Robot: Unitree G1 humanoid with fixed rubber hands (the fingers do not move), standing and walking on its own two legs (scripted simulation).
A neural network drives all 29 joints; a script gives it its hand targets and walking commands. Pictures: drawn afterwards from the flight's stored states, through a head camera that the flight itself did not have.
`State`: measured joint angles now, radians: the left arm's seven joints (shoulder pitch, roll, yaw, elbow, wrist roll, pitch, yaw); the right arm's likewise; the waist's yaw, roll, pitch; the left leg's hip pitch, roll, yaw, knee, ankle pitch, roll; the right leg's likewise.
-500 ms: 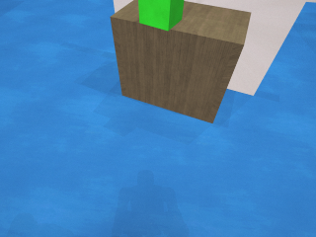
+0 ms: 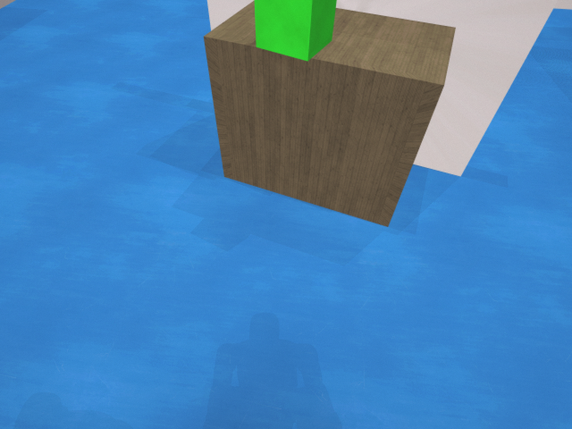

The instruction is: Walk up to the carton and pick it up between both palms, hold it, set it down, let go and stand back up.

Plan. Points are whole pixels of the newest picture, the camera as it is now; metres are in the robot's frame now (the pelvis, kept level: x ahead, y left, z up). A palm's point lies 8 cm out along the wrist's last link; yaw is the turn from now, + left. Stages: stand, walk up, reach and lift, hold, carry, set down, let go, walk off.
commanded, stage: stand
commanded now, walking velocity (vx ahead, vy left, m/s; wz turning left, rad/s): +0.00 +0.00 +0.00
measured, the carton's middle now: (296, 6) +1.37 -0.03 +0.06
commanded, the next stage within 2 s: none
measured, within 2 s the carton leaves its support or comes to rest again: neither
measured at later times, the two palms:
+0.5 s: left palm out of the picture -0.02 +0.20 -0.15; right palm out of the picture -0.02 -0.19 -0.15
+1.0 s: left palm out of the picture -0.02 +0.20 -0.15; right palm out of the picture -0.01 -0.19 -0.15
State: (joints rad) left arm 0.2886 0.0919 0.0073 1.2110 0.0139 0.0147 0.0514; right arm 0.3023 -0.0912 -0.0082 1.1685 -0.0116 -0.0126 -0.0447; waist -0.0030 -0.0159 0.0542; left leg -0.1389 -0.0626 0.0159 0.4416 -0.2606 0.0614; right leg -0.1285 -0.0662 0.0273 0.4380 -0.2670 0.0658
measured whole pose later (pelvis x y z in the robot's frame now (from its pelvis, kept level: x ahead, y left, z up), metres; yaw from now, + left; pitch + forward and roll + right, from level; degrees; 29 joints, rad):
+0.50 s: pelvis +0.01 +0.01 +0.00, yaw +0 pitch -2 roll +0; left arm 0.29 0.09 0.01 1.20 0.01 0.01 0.05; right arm 0.31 -0.10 -0.01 1.15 -0.01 -0.03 -0.04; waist 0.00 -0.01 0.06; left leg -0.13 -0.07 0.02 0.44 -0.27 0.07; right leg -0.12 -0.08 0.03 0.44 -0.28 0.08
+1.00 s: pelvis +0.02 +0.01 +0.00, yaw +0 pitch -2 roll +0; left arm 0.29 0.09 0.02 1.22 0.01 0.01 0.05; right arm 0.32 -0.09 -0.01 1.16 -0.01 -0.03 -0.04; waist 0.00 -0.01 0.06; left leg -0.11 -0.08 0.01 0.44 -0.29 0.08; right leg -0.09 -0.08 0.02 0.43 -0.30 0.08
